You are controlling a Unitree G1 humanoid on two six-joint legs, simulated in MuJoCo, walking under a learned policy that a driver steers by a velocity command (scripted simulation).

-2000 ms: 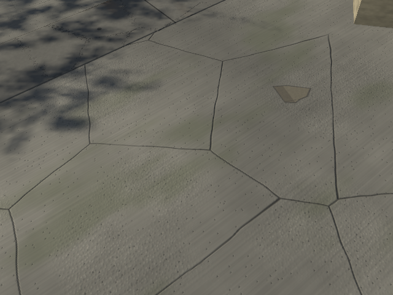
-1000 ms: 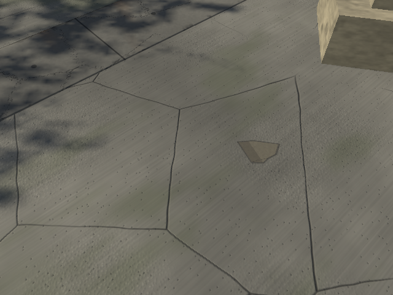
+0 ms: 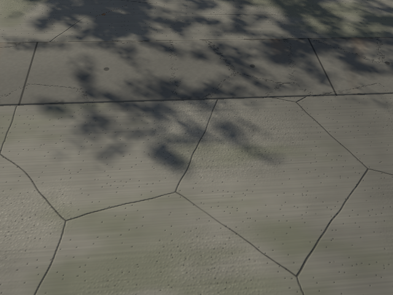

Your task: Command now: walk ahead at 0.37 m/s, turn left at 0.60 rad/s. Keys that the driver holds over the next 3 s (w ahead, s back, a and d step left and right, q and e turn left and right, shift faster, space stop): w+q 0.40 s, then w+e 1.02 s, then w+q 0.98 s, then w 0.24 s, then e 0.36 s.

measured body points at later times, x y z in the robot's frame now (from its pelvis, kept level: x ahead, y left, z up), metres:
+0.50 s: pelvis +0.26 +0.01 -0.01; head +0.30 +0.02 +0.44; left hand +0.38 +0.31 -0.09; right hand +0.38 -0.26 -0.12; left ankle +0.07 +0.09 -0.64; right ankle +0.36 -0.08 -0.73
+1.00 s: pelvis +0.51 +0.12 +0.01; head +0.53 +0.14 +0.46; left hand +0.58 +0.41 -0.11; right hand +0.67 -0.14 -0.08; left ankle +0.52 +0.23 -0.73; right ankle +0.49 -0.03 -0.64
